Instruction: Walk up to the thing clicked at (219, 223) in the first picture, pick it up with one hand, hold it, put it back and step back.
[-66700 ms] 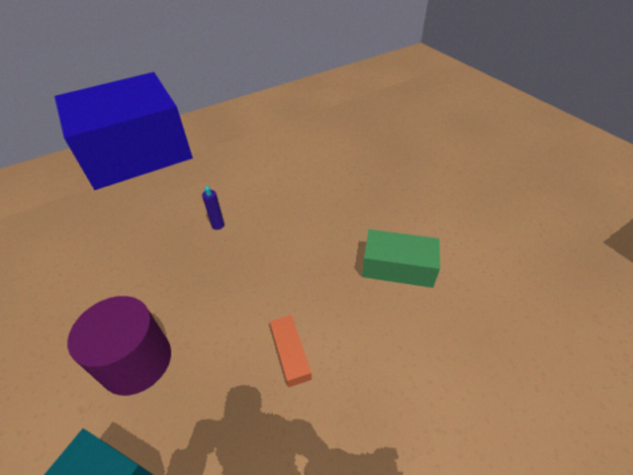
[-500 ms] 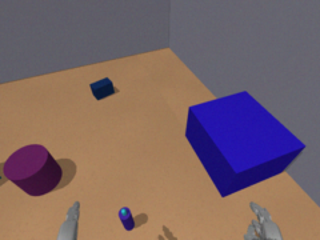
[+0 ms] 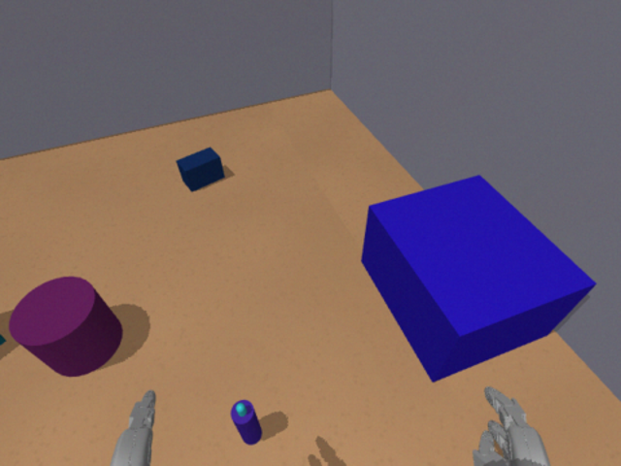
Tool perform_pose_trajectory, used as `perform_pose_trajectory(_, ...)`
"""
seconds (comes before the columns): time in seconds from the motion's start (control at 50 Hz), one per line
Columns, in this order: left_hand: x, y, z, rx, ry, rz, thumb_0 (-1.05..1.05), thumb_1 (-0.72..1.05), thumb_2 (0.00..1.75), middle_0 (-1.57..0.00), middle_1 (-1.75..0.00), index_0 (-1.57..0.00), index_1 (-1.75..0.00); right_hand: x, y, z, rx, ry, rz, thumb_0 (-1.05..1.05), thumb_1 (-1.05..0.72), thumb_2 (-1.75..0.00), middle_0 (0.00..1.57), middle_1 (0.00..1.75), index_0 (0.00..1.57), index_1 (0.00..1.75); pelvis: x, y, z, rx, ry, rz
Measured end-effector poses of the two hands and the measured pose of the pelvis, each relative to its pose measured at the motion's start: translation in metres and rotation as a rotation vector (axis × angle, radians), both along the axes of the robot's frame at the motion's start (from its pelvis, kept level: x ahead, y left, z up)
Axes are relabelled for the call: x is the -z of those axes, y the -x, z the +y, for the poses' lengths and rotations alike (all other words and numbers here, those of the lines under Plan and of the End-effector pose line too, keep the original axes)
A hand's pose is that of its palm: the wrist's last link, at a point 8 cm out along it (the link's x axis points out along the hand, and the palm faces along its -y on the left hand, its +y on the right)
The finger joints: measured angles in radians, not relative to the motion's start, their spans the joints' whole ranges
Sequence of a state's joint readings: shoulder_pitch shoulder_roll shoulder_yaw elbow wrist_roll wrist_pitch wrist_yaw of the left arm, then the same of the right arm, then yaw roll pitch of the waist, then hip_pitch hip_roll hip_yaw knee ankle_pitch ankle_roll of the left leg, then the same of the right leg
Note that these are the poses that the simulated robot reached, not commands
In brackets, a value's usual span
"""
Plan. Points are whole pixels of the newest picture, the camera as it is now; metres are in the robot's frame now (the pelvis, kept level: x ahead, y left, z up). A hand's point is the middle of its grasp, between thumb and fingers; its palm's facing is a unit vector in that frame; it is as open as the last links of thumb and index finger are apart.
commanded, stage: home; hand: left
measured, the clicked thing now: (246, 421) +0.37 +0.20 -0.61
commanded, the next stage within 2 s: stand in 0.68 s
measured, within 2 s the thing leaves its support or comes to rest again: neither
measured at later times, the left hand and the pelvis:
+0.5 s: hand (180, 459) +0.17 +0.19 -0.06, palm faces +0.10 -0.96 -0.27, open 17.6 cm; pelvis +0.00 +0.00 +0.00, yaw +0 degrees
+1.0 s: hand (176, 462) +0.17 +0.19 -0.06, palm faces +0.11 -0.96 -0.27, open 15.3 cm; pelvis +0.00 +0.01 +0.00, yaw +0 degrees
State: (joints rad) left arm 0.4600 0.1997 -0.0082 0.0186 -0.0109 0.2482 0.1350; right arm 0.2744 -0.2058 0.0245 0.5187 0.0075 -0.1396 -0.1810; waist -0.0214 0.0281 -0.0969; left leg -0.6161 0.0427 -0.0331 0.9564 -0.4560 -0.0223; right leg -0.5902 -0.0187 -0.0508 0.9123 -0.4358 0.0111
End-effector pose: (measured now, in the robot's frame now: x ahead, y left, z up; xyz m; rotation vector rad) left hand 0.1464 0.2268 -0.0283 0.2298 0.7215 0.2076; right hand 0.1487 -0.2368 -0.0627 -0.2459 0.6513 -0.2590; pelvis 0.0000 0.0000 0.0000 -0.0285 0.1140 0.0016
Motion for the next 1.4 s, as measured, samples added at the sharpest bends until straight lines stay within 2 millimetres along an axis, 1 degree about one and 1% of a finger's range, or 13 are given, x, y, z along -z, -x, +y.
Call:
perform_pose_trajectory(0.52, 0.001, -0.006, 0.005, 0.001, 0.004, 0.006, -0.01, -0.57, 0.03, -0.06, -0.05, -0.06, -0.05, 0.001, -0.001, 0.005, 0.006, 0.003, 0.013, 0.01, -0.9, -0.9, 0.21, 0.3, 0.2, 0.3, -0.001, -0.005, 0.005, 0.001, 0.003, 0.004)
perform_pose_trajectory(0.8, 0.0, -0.005, 0.007, -0.001, 0.006, 0.0, -0.01, -0.57, 0.03, -0.06, -0.05, -0.06, -0.05, -0.001, -0.002, 0.008, -0.001, 0.004, 0.004, 0.01, -0.9, -0.9, 0.21, 0.3, 0.2, 0.3, -0.001, -0.004, 0.007, 0.001, 0.005, -0.001)
perform_pose_trajectory(0.86, 0.0, -0.004, 0.007, -0.002, 0.005, 0.0, -0.01, -0.54, 0.06, -0.08, -0.08, -0.08, -0.07, -0.001, -0.002, 0.009, -0.003, 0.003, 0.005, 0.01, -0.9, -0.9, 0.21, 0.3, 0.2, 0.3, -0.001, -0.003, 0.007, 0.0, 0.005, 0.001)
perform_pose_trajectory(0.9, 0.0, -0.003, 0.008, -0.003, 0.004, 0.001, -0.01, -0.49, 0.11, -0.1, -0.12, -0.1, -0.11, -0.001, -0.002, 0.009, -0.004, 0.003, 0.006, 0.01, -0.9, -0.9, 0.21, 0.3, 0.2, 0.3, -0.001, -0.003, 0.007, 0.0, 0.005, 0.0)
perform_pose_trajectory(0.96, 0.0, -0.002, 0.008, -0.003, 0.004, 0.002, -0.01, -0.37, 0.23, -0.14, -0.18, -0.14, -0.17, -0.001, -0.002, 0.01, -0.005, 0.002, 0.008, 0.01, -0.9, -0.9, 0.21, 0.3, 0.2, 0.3, -0.001, -0.003, 0.008, -0.001, 0.006, 0.001)
perform_pose_trajectory(1.06, 0.001, -0.002, 0.008, -0.001, 0.004, 0.001, -0.01, -0.07, 0.51, -0.18, -0.25, -0.18, -0.24, 0.0, -0.001, 0.01, -0.004, 0.002, 0.008, 0.01, -0.9, -0.9, 0.21, 0.3, 0.2, 0.3, -0.001, -0.003, 0.008, 0.001, 0.005, 0.0)
perform_pose_trajectory(1.1, 0.008, -0.004, 0.011, 0.054, -0.024, 0.002, -0.01, 0.06, 0.62, -0.19, -0.27, -0.19, -0.26, 0.005, 0.001, 0.008, -0.069, 0.03, 0.073, 0.01, -0.9, -0.9, 0.21, 0.3, 0.2, 0.3, -0.003, 0.0, 0.007, 0.002, -0.004, -0.033)
perform_pose_trajectory(1.16, 0.026, 0.0, 0.024, 0.108, -0.044, 0.065, 0.0, 0.28, 0.73, -0.2, -0.28, -0.2, -0.28, 0.016, 0.009, -0.003, -0.13, 0.038, 0.219, 0.01, -0.9, -0.9, 0.21, 0.3, 0.2, 0.3, -0.007, 0.003, 0.007, -0.001, -0.017, -0.068)
perform_pose_trajectory(1.22, 0.038, 0.013, 0.04, 0.096, -0.046, 0.143, 0.0, 0.5, 0.8, -0.2, -0.29, -0.21, -0.29, 0.018, 0.022, -0.016, -0.109, 0.028, 0.305, 0.01, -0.9, -0.9, 0.21, 0.3, 0.21, 0.3, -0.012, 0.003, 0.008, -0.002, -0.026, -0.092)
perform_pose_trajectory(1.28, 0.045, 0.03, 0.055, 0.068, -0.051, 0.223, 0.0, 0.66, 0.84, -0.21, -0.3, -0.21, -0.29, 0.015, 0.039, -0.028, -0.069, 0.03, 0.362, 0.01, -0.9, -0.9, 0.21, 0.3, 0.21, 0.3, -0.018, 0.001, 0.011, 0.001, -0.028, -0.11)
perform_pose_trajectory(1.34, 0.049, 0.047, 0.067, 0.034, -0.054, 0.299, 0.0, 0.77, 0.87, -0.21, -0.3, -0.21, -0.29, 0.012, 0.055, -0.036, -0.035, 0.035, 0.415, 0.01, -0.9, -0.9, 0.21, 0.3, 0.2, 0.3, -0.024, 0.0, 0.013, 0.003, -0.026, -0.126)
perform_pose_trajectory(1.4, 0.049, 0.064, 0.075, 0.007, -0.055, 0.363, 0.01, 0.83, 0.88, -0.21, -0.3, -0.21, -0.29, 0.011, 0.07, -0.038, -0.012, 0.031, 0.468, 0.01, -0.9, -0.9, 0.21, 0.3, 0.2, 0.3, -0.031, -0.001, 0.016, 0.003, -0.024, -0.14)
